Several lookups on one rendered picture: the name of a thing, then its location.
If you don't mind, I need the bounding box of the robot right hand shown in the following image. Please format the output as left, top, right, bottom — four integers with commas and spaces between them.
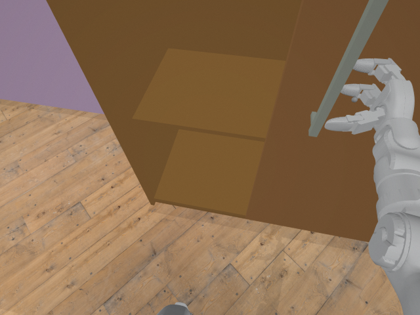
324, 58, 415, 135

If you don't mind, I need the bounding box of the right robot forearm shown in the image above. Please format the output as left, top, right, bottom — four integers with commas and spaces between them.
372, 117, 420, 221

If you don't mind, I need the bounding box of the left robot shin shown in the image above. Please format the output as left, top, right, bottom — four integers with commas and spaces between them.
175, 302, 188, 308

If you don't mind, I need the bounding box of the handle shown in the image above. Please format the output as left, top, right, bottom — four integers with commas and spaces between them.
308, 0, 389, 137

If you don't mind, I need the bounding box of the right robot upper arm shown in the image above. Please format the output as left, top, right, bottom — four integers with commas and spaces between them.
368, 212, 420, 315

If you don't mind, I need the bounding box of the wardrobe door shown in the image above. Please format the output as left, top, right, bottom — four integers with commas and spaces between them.
245, 0, 420, 242

